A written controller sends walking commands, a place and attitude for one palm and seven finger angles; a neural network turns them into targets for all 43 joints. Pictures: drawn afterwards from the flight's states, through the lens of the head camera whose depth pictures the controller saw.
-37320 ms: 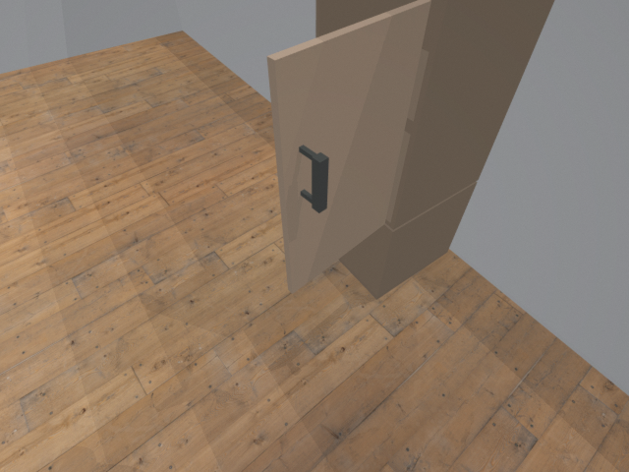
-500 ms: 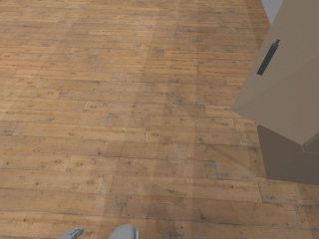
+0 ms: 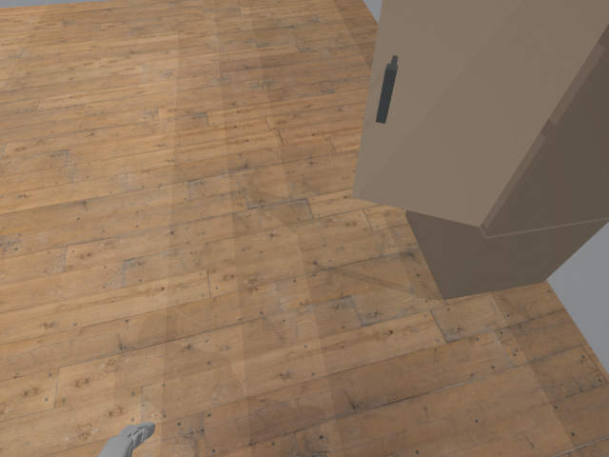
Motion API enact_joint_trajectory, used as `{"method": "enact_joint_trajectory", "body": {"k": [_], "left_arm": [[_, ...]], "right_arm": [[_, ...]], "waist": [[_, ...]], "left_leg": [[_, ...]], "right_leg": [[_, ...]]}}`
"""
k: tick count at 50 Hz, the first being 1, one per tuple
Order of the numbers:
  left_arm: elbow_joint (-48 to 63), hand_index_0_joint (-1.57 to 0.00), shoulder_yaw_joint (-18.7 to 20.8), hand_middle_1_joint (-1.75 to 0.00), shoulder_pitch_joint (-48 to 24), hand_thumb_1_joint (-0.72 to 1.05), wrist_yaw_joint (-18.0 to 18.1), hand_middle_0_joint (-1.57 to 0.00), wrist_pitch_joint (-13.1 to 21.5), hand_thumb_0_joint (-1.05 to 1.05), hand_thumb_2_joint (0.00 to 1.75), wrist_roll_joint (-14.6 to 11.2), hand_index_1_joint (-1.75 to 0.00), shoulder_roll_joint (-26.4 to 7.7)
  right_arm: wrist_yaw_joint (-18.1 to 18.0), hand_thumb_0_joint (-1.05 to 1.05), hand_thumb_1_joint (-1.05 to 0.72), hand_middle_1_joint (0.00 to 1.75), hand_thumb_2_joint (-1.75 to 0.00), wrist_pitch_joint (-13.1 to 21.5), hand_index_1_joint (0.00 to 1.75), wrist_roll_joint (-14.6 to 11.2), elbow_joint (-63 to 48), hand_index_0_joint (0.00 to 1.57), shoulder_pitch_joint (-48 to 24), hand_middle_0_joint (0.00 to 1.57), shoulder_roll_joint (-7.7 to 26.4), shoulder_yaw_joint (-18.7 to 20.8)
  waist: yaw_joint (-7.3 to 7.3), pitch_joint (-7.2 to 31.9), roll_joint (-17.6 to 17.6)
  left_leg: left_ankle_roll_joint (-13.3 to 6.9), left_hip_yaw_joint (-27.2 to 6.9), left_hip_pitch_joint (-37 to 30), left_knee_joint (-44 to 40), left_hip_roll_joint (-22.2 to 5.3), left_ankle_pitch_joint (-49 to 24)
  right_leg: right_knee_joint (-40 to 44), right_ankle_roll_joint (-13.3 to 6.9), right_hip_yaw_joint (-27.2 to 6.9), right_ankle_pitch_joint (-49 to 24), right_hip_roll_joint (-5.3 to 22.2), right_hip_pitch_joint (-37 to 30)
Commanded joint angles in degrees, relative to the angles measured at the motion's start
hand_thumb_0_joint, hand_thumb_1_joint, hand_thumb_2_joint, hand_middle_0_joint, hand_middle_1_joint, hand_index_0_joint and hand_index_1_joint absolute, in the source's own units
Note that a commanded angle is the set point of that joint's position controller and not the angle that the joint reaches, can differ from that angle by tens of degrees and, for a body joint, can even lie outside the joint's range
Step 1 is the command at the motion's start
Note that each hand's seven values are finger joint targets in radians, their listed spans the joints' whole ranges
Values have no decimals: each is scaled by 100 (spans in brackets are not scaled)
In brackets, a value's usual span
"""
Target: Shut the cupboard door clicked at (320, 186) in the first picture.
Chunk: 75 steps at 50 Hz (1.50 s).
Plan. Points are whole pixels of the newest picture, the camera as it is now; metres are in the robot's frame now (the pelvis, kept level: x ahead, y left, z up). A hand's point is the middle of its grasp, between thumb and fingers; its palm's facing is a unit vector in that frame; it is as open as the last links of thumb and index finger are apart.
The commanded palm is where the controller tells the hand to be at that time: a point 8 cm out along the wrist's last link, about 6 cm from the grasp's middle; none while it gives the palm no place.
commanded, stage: turn to face it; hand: left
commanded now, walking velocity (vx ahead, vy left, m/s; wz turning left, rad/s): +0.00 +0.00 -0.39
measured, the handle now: (387, 89) +0.78 -0.13 +0.04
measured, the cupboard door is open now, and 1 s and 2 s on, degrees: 62 62 62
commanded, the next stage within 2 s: take the last steps up to it in 0.36 s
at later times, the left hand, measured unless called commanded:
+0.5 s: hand out of the picture +0.13 +0.20 -0.16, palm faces -0.13 -0.97 -0.19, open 7.4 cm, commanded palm none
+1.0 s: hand out of the picture +0.13 +0.13 -0.17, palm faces -0.22 -0.96 -0.16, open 7.4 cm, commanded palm none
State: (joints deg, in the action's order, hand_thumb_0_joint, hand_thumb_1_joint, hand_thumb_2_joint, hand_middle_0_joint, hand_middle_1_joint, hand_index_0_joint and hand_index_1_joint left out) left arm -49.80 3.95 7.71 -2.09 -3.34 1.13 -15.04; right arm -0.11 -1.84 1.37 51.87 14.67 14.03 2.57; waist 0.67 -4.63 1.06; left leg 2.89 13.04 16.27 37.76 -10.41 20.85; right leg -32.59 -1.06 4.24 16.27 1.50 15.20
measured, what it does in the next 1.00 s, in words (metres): walks ahead: left foot, then right foot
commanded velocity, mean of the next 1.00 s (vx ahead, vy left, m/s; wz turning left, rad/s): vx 0.17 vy -0.06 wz -0.21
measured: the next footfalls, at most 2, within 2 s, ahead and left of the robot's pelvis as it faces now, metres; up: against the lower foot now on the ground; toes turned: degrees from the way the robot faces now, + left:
left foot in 0.32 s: +0.08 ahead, +0.12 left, +0.00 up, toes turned -3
right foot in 0.70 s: +0.02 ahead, -0.13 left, +0.00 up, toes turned -18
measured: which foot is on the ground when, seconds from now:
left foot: up 0.00-0.30, down 0.32-0.70, up 0.72-1.00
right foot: down 0.00-0.34, up 0.36-0.68, down 0.70-1.00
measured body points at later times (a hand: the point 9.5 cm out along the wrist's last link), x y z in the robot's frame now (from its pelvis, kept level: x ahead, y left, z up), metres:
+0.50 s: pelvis +0.02 +0.02 +0.01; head +0.06 +0.04 +0.46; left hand +0.14 +0.25 -0.14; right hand +0.03 -0.23 -0.12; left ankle +0.04 +0.12 -0.73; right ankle -0.04 -0.11 -0.66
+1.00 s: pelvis +0.11 -0.05 +0.01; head +0.14 -0.04 +0.46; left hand +0.15 +0.18 -0.16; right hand +0.10 -0.32 -0.13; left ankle +0.22 +0.04 -0.70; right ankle -0.02 -0.12 -0.73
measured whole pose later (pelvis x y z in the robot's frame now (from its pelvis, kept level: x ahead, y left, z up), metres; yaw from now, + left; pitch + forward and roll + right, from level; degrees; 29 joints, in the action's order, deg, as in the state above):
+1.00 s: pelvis +0.11 -0.05 +0.01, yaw -15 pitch +1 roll -1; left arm -62.6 2.4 18.9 -0.5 0.9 1.3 -10.3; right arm 0.7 0.0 1.9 57.0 11.9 12.3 2.8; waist 0.2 -2.7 -0.9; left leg 2.1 6.4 27.8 42.1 -5.4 17.3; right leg -20.5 -2.4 3.8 20.7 -2.6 0.4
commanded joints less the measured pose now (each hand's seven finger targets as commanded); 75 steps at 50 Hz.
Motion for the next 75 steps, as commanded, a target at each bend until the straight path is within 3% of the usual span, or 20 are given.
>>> {"method": "enact_joint_trajectory", "body": {"k": [1, 6, 14, 17, 18, 23, 32, 34, 35, 36, 41, 50, 51, 53, 54, 56, 61, 69, 72, 75], "left_arm": [[43, -20, 317, -30, 920, 90, 246, -20, 221, 0, 90, 3, -30, -1389], [211, -20, 164, -30, 102, 90, 284, -20, 247, 0, 90, 18, -30, -836], [1, -20, 192, -30, 86, 90, 277, -20, 178, 0, 90, -3, -30, -829], [166, -20, 72, -30, 370, 90, 230, -20, 114, 0, 90, -66, -30, -230], [130, -20, 95, -30, 167, 90, 236, -20, 53, 0, 90, -7, -30, -322], [-82, -20, 72, -30, 169, 90, 146, -20, 32, 0, 90, -14, -30, -124], [-288, -20, 71, -30, 313, 90, -87, -20, 153, 0, 90, 49, -30, -95], [-498, -20, 191, -30, 938, 90, -13, -20, 253, 0, 90, 76, -30, -561], [-657, -20, 283, -30, 1362, 90, 67, -20, 280, 0, 90, 92, -30, -1059], [-673, -20, 284, -30, 1583, 90, 143, -20, 303, 0, 90, 33, -30, -1081], [-652, -20, 78, -30, 836, 90, 200, -20, 509, 0, 90, 36, -30, -439], [-1074, -20, 42, -30, 954, 90, 198, -20, 560, 0, 90, -13, -30, -477], [-1056, -20, 42, -30, 948, 90, 204, -20, 554, 0, 90, -42, -30, -364], [-804, -20, -59, -30, 1230, 90, 140, -20, 540, 0, 90, -80, -30, -37], [-743, -20, -60, -30, 936, 90, 170, -20, 493, 0, 90, -2, -30, -153], [-701, -20, -13, -30, 482, 90, 102, -20, 459, 0, 90, 50, -30, -39], [-802, -20, -22, -30, 767, 90, 33, -20, 303, 0, 90, 33, -30, 310], [-822, -20, 22, -30, 913, 90, 79, -20, 416, 0, 90, 56, -30, -2], [-1042, -20, 135, -30, 1782, 90, 222, -20, 547, 0, 90, 23, -30, -859], [-871, -20, -59, -30, 607, 90, 356, -20, 614, 0, 90, 23, -30, -250]], "right_arm": [[-146, 0, -90, 30, -90, -19, 30, -75, -648, 20, -618, 20, 598, 144], [-92, 0, -90, 30, -90, 4, 30, -40, -255, 20, -221, 20, 502, 110], [-143, 0, -90, 30, -90, 117, 30, -73, -57, 20, 200, 20, 398, 54], [-196, 0, -90, 30, -90, 194, 30, 52, -95, 20, 487, 20, 1285, 178], [-252, 0, -90, 30, -90, 219, 30, 77, -44, 20, 448, 20, 1223, 170], [-259, 0, -90, 30, -90, 214, 30, 65, -34, 20, 58, 20, 812, 76], [-164, 0, -90, 30, -90, 215, 30, 80, 325, 20, 299, 20, 1106, 281], [-109, 0, -90, 30, -90, 242, 30, 6, 265, 20, 164, 20, 740, 227], [-82, 0, -90, 30, -90, 268, 30, -20, -8, 20, -331, 20, 315, 101], [-93, 0, -90, 30, -90, 246, 30, 3, -180, 20, -803, 20, 514, 104], [17, 0, -90, 30, -90, 268, 30, 60, 167, 20, -375, 20, 296, 121], [-5, 0, -90, 30, -90, 414, 30, 46, 321, 20, 88, 20, 287, 89], [-45, 0, -90, 30, -90, 467, 30, 85, 566, 20, 747, 20, 473, 138], [-178, 0, -90, 30, -90, 471, 30, 169, 829, 20, 1954, 20, 1429, 308], [-197, 0, -90, 30, -90, 415, 30, 108, 765, 20, 1654, 20, 1398, 277], [-200, 0, -90, 30, -90, 436, 30, 94, 543, 20, 852, 20, 856, 195], [-152, 0, -90, 30, -90, 496, 30, 81, 524, 20, 400, 20, 558, 130], [-35, 0, -90, 30, -90, 301, 30, 48, 662, 20, 402, 20, 396, 229], [5, 0, -90, 30, -90, 265, 30, -44, 390, 20, 268, 20, -199, 54], [-112, 0, -90, 30, -90, 208, 30, -91, 768, 20, 609, 20, -144, -5]], "waist": [[-468, 686, -1426], [-16, 793, -1071], [124, 747, -870], [130, 772, 1484], [210, 700, 1588], [-15, 589, 815], [40, 489, 699], [-295, 511, -420], [-581, 244, -1784], [-764, 61, -1455], [-39, -70, -706], [340, 174, -413], [582, 508, 4], [781, 1386, 1740], [670, 1097, 1191], [403, -21, 786], [-17, 193, 685], [-225, 145, 184], [-590, 405, -1436], [-27, 422, -1325]], "left_leg": [[130, -1164, 1988, 2721, 462, 1413], [232, -1098, 1390, 2190, 484, 293], [107, -922, -313, -842, 808, -858], [-1114, -3181, -933, -2049, -1452, -2275], [-1199, -3204, -819, -2208, -1464, -2414], [-1082, -1703, -798, -1861, -724, -3184], [-747, -1587, -337, -1865, -829, 401], [-325, -761, 1043, -590, -150, 745], [-23, -162, 2225, 847, 678, 1603], [-100, -800, 2552, 1899, 601, 1553], [12, -910, 2079, 2051, 362, 101], [-155, -389, 91, -428, 731, -880], [-220, -609, -1039, -875, 637, -1199], [-1372, -4089, -2846, -2031, -1905, -1310], [-1449, -4154, -2035, -2306, -2040, -486], [-1286, -3441, -606, -2734, -1646, 195], [-966, -1375, -103, -2694, -794, -804], [-630, -929, 361, -1677, -243, 298], [-236, -631, 1490, 1261, 804, 1795], [-127, -1294, 855, 1400, 468, 892]], "right_leg": [[1477, -1252, -2681, -2826, 2021, -1185], [1164, -927, -1375, -2911, 1155, -807], [725, -633, -1740, -1919, 927, -130], [-1473, 130, -539, 1697, -338, 1092], [-2414, 189, -739, 1855, -269, 1275], [-2407, 279, -464, 1137, -62, 1038], [493, 71, 217, 275, -275, -370], [1684, -305, -849, 830, 517, -1858], [2289, -956, -2584, 1263, 1638, -2175], [2467, -1436, -3050, 1410, 2001, -1709], [2154, -1193, -1300, -490, 1196, -1059], [1052, -885, -816, -2123, 856, -894], [-4, -695, -633, -2263, 600, -444], [-3101, -190, -181, 1703, -463, 1609], [-3911, -228, -621, 1695, -157, 1774], [-4078, -104, -686, 798, 308, 2000], [-1994, 94, -223, 191, 400, 982], [383, 139, 274, -462, -54, -696], [2051, -827, -2413, -341, 2039, -1387], [1538, -907, -1570, -3523, 1758, -750]]}}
